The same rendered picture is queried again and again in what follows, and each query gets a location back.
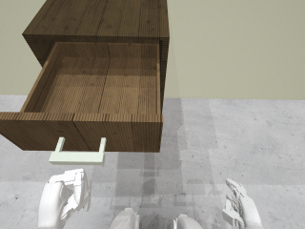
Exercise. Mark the handle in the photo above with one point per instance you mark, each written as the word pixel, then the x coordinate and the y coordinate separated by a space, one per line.
pixel 78 158

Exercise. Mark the cabinet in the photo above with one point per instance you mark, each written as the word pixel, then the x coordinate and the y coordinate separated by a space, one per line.
pixel 101 21

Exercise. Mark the robot right shin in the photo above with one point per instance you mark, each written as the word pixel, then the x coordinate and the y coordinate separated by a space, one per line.
pixel 182 215

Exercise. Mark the left robot hand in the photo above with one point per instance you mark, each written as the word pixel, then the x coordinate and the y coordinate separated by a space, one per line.
pixel 72 187

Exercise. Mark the right robot hand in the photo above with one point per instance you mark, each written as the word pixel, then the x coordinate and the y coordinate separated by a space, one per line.
pixel 245 212

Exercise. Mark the drawer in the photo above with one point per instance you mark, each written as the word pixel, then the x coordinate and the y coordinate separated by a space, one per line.
pixel 87 91

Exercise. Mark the left robot thigh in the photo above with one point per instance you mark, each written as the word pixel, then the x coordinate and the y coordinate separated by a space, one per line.
pixel 126 220

